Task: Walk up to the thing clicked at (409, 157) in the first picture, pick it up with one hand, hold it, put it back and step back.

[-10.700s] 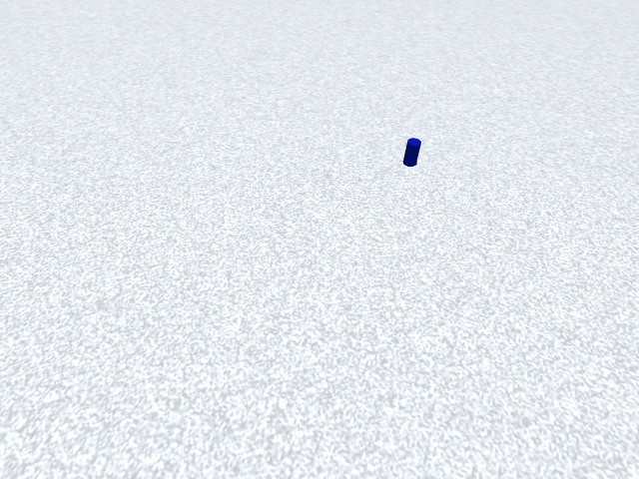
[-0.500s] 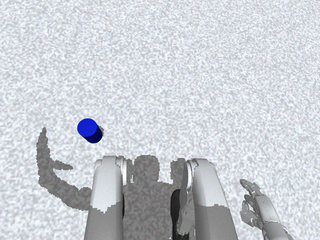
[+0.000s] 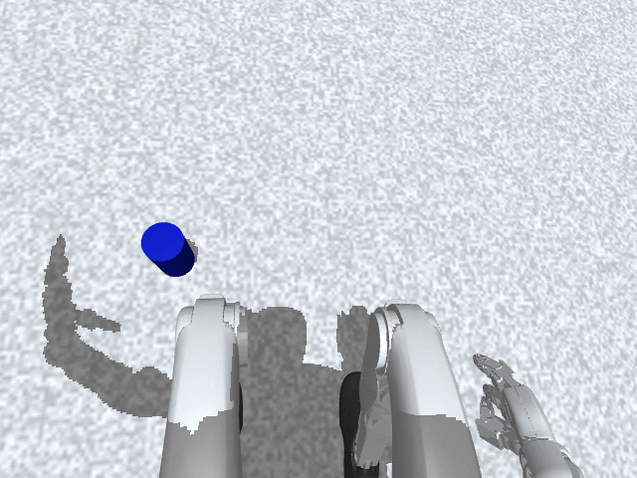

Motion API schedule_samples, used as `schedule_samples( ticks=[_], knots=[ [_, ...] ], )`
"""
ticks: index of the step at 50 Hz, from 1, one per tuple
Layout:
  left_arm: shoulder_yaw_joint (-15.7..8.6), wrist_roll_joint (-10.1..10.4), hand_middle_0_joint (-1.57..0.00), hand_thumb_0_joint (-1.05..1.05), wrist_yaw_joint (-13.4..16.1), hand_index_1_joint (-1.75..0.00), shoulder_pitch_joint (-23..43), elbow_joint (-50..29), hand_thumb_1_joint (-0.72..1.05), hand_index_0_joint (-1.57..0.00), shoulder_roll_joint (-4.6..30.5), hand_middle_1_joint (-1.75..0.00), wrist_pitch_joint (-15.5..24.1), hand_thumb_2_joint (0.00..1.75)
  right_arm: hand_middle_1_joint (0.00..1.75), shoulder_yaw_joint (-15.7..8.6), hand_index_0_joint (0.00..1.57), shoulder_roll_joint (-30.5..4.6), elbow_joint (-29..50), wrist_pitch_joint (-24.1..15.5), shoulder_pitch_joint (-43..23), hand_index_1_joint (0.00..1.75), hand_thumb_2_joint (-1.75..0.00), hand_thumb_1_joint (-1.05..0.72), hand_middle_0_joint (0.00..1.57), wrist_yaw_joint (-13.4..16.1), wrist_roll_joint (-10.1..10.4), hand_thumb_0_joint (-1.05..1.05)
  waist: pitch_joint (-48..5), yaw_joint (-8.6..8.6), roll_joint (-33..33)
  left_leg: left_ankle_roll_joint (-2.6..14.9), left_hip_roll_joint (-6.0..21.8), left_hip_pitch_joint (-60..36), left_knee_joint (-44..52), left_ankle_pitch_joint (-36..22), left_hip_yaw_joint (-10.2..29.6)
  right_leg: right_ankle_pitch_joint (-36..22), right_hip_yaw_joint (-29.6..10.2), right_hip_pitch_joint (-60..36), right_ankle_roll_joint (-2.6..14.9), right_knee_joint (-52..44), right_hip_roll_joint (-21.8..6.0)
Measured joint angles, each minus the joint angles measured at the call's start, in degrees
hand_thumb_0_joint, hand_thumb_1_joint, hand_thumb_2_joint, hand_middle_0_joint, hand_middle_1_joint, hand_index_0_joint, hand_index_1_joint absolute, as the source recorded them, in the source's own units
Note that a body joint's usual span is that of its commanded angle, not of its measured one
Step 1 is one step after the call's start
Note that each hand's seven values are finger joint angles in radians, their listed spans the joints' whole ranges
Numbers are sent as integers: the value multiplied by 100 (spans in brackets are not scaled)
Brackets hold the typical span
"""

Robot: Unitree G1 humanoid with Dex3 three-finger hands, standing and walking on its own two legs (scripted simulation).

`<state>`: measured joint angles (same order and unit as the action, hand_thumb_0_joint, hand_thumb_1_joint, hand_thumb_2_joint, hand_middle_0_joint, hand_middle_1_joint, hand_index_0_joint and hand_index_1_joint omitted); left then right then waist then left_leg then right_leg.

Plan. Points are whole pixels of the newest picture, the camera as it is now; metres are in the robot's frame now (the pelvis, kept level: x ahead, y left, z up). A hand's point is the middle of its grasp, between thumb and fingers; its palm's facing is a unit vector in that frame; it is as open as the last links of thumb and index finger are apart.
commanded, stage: go down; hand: left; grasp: from the side
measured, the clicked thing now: (170, 251) +0.43 +0.26 -0.33
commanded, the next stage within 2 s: approach in 0.60 s
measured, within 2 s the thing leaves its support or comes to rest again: neither
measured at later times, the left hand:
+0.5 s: hand out of the picture +0.32 +0.43 -0.03, palm faces +0.26 -0.96 -0.11, open 17.5 cm
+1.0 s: hand out of the picture +0.33 +0.42 -0.09, palm faces +0.27 -0.96 -0.01, open 17.6 cm
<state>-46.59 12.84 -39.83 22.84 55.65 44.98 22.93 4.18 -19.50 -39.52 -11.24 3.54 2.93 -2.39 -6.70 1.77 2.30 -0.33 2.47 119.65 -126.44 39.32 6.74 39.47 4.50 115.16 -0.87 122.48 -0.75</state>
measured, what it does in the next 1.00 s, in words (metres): lowers itself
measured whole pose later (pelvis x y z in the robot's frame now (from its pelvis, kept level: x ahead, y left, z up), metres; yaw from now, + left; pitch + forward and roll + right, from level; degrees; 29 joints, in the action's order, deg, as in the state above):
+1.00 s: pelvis -0.01 +0.00 -0.06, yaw -2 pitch +28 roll -8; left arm -49.5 19.8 -45.7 28.4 68.8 49.2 34.3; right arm 9.0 -21.4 -39.6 -12.2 -0.4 1.6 -5.4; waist -0.9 3.6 5.4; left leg -0.8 2.6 126.5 -137.3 39.7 9.2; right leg 39.1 5.8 121.8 -1.0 132.2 0.3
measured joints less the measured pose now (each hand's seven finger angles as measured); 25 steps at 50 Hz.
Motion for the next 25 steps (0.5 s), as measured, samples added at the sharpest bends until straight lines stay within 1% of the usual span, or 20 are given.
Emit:
schedule_samples(
  ticks=[11,18,25],
  knots=[
    [-77,76,-5,-1,-97,-10,68,57,-55,-4,112,-9,15,10,30,39,21,-48,8,-13,23,30,-90,-92,21,-15,-2,1,56,16,11,1,-16,146,-149,9,11,19,-2,137,-6,149,-5],
    [-178,106,-4,-1,-185,-9,133,148,-55,-4,185,-9,68,11,30,53,21,-93,1,7,1,30,-91,-92,21,-30,-17,1,102,34,27,-14,-26,238,-267,17,28,35,3,231,3,276,-8],
    [-280,190,-4,-1,-294,-9,167,220,-56,-3,265,-8,125,11,30,76,21,-121,-10,2,-39,30,-91,-92,21,-45,-31,1,161,26,49,-23,-20,331,-387,36,55,44,17,328,7,389,7]
  ],
)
